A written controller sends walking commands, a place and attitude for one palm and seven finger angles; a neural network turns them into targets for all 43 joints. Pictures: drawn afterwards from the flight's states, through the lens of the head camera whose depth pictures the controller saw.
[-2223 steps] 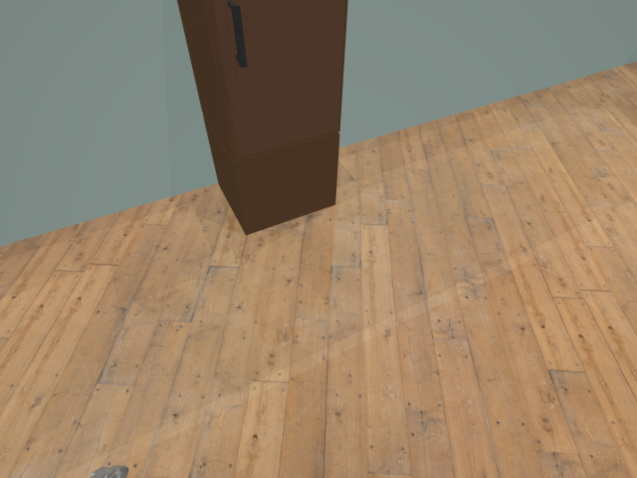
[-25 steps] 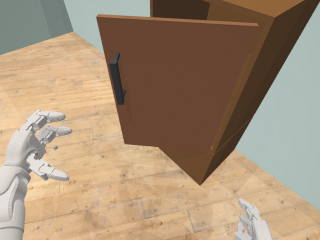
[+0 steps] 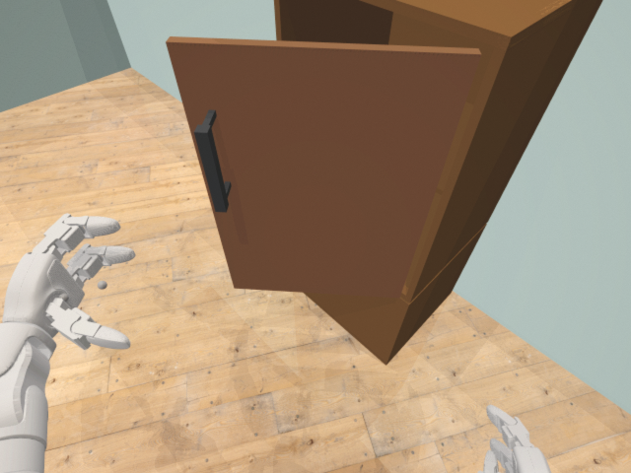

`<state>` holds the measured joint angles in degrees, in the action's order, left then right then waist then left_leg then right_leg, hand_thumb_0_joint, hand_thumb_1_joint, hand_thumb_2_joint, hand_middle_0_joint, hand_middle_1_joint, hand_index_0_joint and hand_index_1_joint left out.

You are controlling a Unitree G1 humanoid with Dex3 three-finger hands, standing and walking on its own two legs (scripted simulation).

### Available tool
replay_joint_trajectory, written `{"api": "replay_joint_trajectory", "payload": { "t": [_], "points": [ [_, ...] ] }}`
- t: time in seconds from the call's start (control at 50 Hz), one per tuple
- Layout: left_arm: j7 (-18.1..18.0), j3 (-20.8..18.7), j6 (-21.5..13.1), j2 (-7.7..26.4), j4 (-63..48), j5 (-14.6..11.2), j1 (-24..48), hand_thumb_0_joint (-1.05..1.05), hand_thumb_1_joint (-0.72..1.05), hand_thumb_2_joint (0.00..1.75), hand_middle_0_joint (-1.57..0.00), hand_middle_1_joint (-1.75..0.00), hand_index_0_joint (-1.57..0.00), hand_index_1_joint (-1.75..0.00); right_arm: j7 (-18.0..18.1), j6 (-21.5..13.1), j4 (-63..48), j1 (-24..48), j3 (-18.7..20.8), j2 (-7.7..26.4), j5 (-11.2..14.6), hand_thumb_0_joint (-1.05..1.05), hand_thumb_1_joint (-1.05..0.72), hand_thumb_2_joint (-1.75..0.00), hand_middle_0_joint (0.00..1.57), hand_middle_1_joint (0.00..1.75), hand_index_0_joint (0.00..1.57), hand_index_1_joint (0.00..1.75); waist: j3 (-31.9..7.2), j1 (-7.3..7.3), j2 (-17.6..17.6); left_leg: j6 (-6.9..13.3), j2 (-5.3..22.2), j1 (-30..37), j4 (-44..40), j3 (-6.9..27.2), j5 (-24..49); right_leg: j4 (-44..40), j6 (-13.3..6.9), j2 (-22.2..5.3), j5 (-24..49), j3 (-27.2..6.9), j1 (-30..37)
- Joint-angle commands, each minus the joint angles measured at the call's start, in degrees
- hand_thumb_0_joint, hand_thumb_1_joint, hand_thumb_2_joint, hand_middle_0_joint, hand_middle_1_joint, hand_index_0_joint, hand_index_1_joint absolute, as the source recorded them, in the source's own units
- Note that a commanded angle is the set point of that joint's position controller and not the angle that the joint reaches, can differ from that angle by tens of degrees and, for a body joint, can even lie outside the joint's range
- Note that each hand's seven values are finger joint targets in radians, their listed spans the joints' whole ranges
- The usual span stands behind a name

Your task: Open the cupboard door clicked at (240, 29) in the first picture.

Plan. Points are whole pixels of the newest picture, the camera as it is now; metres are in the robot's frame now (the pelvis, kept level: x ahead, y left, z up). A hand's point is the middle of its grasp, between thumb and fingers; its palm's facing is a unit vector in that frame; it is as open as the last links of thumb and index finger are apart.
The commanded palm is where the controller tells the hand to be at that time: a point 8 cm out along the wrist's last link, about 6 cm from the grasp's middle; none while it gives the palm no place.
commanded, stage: raise the hand with hooked fingers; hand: left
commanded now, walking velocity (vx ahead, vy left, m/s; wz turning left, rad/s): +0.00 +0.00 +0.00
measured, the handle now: (216, 163) +0.54 +0.21 +0.09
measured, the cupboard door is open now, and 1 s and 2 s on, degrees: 41 41 41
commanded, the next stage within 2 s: move the hooked fingers beside the handle in 0.08 s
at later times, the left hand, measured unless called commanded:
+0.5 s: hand (119, 254) +0.34 +0.27 +0.10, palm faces +0.05 -1.00 -0.01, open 14.0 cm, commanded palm +0.31 +0.32 +0.10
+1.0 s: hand (148, 222) +0.39 +0.26 +0.10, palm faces +0.02 -1.00 +0.00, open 14.0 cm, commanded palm +0.37 +0.31 +0.10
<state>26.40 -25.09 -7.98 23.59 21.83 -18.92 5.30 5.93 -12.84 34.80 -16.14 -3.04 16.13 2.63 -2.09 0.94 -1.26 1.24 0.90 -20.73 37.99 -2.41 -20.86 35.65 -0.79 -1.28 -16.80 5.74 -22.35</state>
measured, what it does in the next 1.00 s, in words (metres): stands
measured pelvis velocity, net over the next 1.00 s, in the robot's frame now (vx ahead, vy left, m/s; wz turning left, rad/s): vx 0.00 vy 0.01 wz -0.02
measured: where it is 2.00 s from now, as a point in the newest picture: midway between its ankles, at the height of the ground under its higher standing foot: outside the picture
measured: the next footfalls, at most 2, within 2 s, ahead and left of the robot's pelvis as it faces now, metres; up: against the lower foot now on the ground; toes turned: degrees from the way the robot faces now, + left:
none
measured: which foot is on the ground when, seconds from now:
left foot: down 0.00-1.00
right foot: down 0.00-1.00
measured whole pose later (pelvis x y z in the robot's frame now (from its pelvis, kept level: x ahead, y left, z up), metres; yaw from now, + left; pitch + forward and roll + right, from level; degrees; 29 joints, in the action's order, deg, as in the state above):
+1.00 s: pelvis +0.00 +0.01 -0.01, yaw -1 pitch +9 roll -1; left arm 24.9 -24.4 -13.0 27.5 46.8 -13.9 28.6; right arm 4.9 -6.8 35.9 -19.5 -2.8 16.1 2.4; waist -3.3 -2.5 -0.8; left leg 1.7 1.0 -27.6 40.4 -3.2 -21.5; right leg 37.9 -0.5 -1.3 -17.0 4.8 -29.4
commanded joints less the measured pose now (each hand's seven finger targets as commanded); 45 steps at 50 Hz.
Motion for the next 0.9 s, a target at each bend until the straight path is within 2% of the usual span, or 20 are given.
{"api": "replay_joint_trajectory", "payload": {
  "t": [0.0,0.04,0.12,0.18,0.22,0.24,0.28,0.32,0.34,0.36,0.44,0.5,0.56,0.6,0.64,0.7,0.74,0.8,0.84,0.88],
  "points": [
    [0.49,-4.93,-3.78,15.65,-11.41,-1.58,14.56,0.0,-0.5,0.3,-0.3,-1.2,-0.3,-1.2,0.88,-3.37,-8.14,3.58,3.13,7.63,0.51,0.0,-0.9,-0.9,0.2,0.3,0.2,0.3,-11.59,-0.16,-3.18,-0.16,-0.74,2.91,-6.28,3.42,14.53,-3.86,-0.76,1.32,11.47,-2.85,6.37],
    [0.68,-4.93,-3.79,15.94,-11.7,-1.53,14.54,0.0,-0.5,0.3,-0.3,-1.2,-0.3,-1.2,0.81,-3.38,-8.2,3.61,3.07,7.48,0.53,0.0,-0.9,-0.9,0.2,0.3,0.2,0.3,-12.2,0.01,-4.1,-0.06,-0.79,3.55,-5.94,3.04,15.65,-3.72,-0.78,1.3,13.0,-3.18,6.96],
    [0.67,-5.05,-3.44,15.91,-9.77,-1.84,14.2,0.0,-0.5,0.3,-0.3,-1.2,-0.3,-1.2,0.86,-3.27,-8.11,3.67,3.01,7.64,0.5,0.0,-0.9,-0.9,0.2,0.3,0.2,0.3,-10.63,-0.06,-1.28,0.01,-0.79,2.15,-5.73,2.88,14.23,-4.03,-0.62,1.19,12.03,-3.41,6.61],
    [0.79,-3.84,-3.32,15.24,-9.42,-1.47,17.12,0.0,-0.5,0.3,-0.3,-1.2,-0.3,-1.2,1.07,-3.22,-7.98,3.95,2.98,7.57,0.7,0.0,-0.9,-0.9,0.2,0.3,0.2,0.3,-10.75,-0.83,-2.68,0.1,-1.02,2.0,-5.65,2.68,12.71,-4.15,-0.42,1.08,10.69,-3.65,5.47],
    [0.42,-4.44,-3.53,17.64,-7.28,-0.93,22.23,0.0,-0.5,0.3,-0.3,-1.2,-0.3,-1.2,1.39,-2.83,-7.22,3.38,2.84,7.92,0.59,0.0,-0.9,-0.9,0.2,0.3,0.2,0.3,-9.63,-1.53,-0.51,0.12,-0.86,0.57,-5.3,2.79,10.9,-4.49,-0.3,0.98,8.56,-4.28,4.96],
    [0.44,-5.0,-3.85,18.43,-6.27,-0.67,24.56,0.0,-0.5,0.3,-0.3,-1.2,-0.3,-1.2,1.53,-2.73,-6.93,3.3,2.93,7.9,0.71,0.0,-0.9,-0.9,0.2,0.3,0.2,0.3,-10.29,-1.87,-1.12,0.16,-0.95,0.44,-5.18,2.64,10.38,-4.61,-0.18,0.82,8.02,-4.66,5.03],
    [0.56,-3.16,-4.68,17.31,-4.7,-0.09,28.08,0.0,-0.5,0.3,-0.3,-1.2,-0.3,-1.2,1.71,-2.71,-6.64,2.99,2.88,7.73,0.7,0.0,-0.9,-0.9,0.2,0.3,0.2,0.3,-11.61,-2.31,-2.28,0.18,-1.06,1.17,-5.0,2.87,10.43,-4.17,-0.29,0.77,8.01,-4.57,4.58],
    [0.8,-4.29,-5.22,19.6,-2.38,0.26,28.46,0.0,-0.5,0.3,-0.3,-1.2,-0.3,-1.2,1.68,-2.38,-6.34,2.13,2.88,8.16,0.54,0.0,-0.9,-0.9,0.2,0.3,0.2,0.3,-13.38,-2.02,-1.67,0.24,-0.98,0.73,-4.24,2.68,11.53,-3.67,-0.39,0.69,9.48,-5.03,5.96],
    [1.05,-4.84,-5.48,20.25,-1.47,0.4,29.6,0.0,-0.5,0.3,-0.3,-1.2,-0.3,-1.2,1.62,-2.26,-6.16,2.01,2.93,8.07,0.51,0.0,-0.9,-0.9,0.2,0.3,0.2,0.3,-14.68,-2.02,-3.08,0.24,-1.09,0.61,-4.0,2.51,12.27,-3.34,-0.34,0.56,10.66,-5.37,6.61],
    [1.22,-5.54,-5.53,20.77,0.18,0.5,28.83,0.0,-0.5,0.3,-0.3,-1.2,-0.3,-1.2,1.48,-2.03,-6.19,1.62,3.0,8.17,0.44,0.0,-0.9,-0.9,0.2,0.3,0.2,0.3,-15.2,-1.74,-1.98,0.24,-1.08,0.21,-3.93,2.68,13.16,-2.91,-0.4,0.63,11.85,-5.02,7.07],
    [2.52,-5.59,-5.1,21.8,6.84,0.54,30.2,0.0,-0.5,0.3,-0.3,-1.2,-0.3,-1.2,1.01,-0.94,-6.38,0.74,2.97,8.76,0.59,0.0,-0.9,-0.9,0.2,0.3,0.2,0.3,-13.43,-1.83,-0.78,0.24,-1.11,-2.95,-3.32,2.22,12.65,-2.46,-0.37,0.54,12.16,-5.42,6.27],
    [2.63,-6.26,-6.0,23.37,7.85,0.96,32.74,0.0,-0.5,0.3,-0.3,-1.2,-0.3,-1.2,0.66,-0.4,-6.54,-0.15,3.35,9.07,0.64,0.0,-0.9,-0.9,0.2,0.3,0.2,0.3,-14.76,-1.86,-2.93,0.17,-1.13,-2.83,-3.03,2.31,12.76,-2.03,-0.51,0.65,11.88,-5.28,5.27],
    [2.71,-6.05,-7.25,22.99,5.8,0.91,32.61,0.0,-0.5,0.3,-0.3,-1.2,-0.3,-1.2,0.24,0.16,-7.24,-1.31,3.76,8.96,0.45,0.0,-0.9,-0.9,0.2,0.3,0.2,0.3,-19.29,-1.25,-4.14,0.24,-1.13,-0.94,-2.63,2.17,16.66,-0.8,-0.64,1.01,16.37,-5.15,7.26],
    [2.23,-5.4,-7.51,21.97,6.64,0.82,33.74,0.0,-0.5,0.3,-0.3,-1.2,-0.3,-1.2,0.17,0.5,-6.76,-1.63,3.87,8.93,0.54,0.0,-0.9,-0.9,0.2,0.3,0.2,0.3,-17.21,-2.0,-4.11,0.11,-0.99,-0.86,-2.83,2.34,16.04,-1.15,-0.6,1.21,15.39,-4.6,4.99],
    [2.07,-4.84,-7.44,21.32,7.35,0.77,33.77,0.0,-0.5,0.3,-0.3,-1.2,-0.3,-1.2,0.06,0.98,-6.97,-2.45,4.05,9.23,0.52,0.0,-0.9,-0.9,0.2,0.3,0.2,0.3,-17.56,-1.96,-1.15,0.25,-0.78,-1.18,-3.17,2.58,16.22,-0.91,-0.56,1.51,15.42,-4.3,5.21],
    [0.87,-5.38,-7.4,22.25,7.66,1.71,34.78,0.0,-0.5,0.3,-0.3,-1.2,-0.3,-1.2,0.01,1.58,-6.49,-2.89,4.17,9.24,0.5,0.0,-0.9,-0.9,0.2,0.3,0.2,0.3,-17.11,-2.0,-4.23,0.0,-0.78,-0.8,-3.62,2.72,15.79,-1.05,-0.72,1.39,14.15,-4.05,3.81],
    [0.3,-4.44,-7.34,21.78,8.12,2.04,37.23,0.0,-0.5,0.3,-0.3,-1.2,-0.3,-1.2,-0.05,2.1,-6.47,-3.27,4.07,9.26,0.43,0.0,-0.9,-0.9,0.2,0.3,0.2,0.3,-16.34,-2.76,-2.41,0.16,-0.57,-0.94,-3.8,2.9,15.15,-1.24,-0.63,1.67,13.49,-3.91,3.12],
    [-0.67,-3.56,-8.65,21.05,7.42,2.81,39.83,0.0,-0.5,0.3,-0.3,-1.2,-0.3,-1.2,-0.06,2.38,-6.08,-3.75,4.11,8.95,0.22,0.0,-0.9,-0.9,0.2,0.3,0.2,0.3,-17.9,-2.89,-5.36,-0.16,-0.52,0.71,-3.82,3.25,16.16,-1.02,-0.87,1.66,13.35,-3.75,2.61],
    [-1.02,-2.59,-9.03,20.2,8.2,2.91,41.49,0.0,-0.5,0.3,-0.3,-1.2,-0.3,-1.2,-0.13,2.8,-5.82,-4.23,4.0,8.95,0.15,0.0,-0.9,-0.9,0.2,0.3,0.2,0.3,-18.61,-3.45,-3.6,-0.03,-0.34,1.55,-3.52,3.35,17.25,-0.89,-0.82,1.92,14.32,-3.76,2.51],
    [-1.35,-3.83,-8.89,21.58,12.1,3.38,41.65,0.0,-0.5,0.3,-0.3,-1.2,-0.3,-1.2,-0.02,3.36,-5.11,-4.93,4.13,9.35,0.14,0.0,-0.9,-0.9,0.2,0.3,0.2,0.3,-17.56,-3.55,-1.93,-0.11,-0.21,-0.09,-3.56,3.36,16.4,-0.77,-0.72,1.87,13.76,-3.54,2.0]
  ]
}}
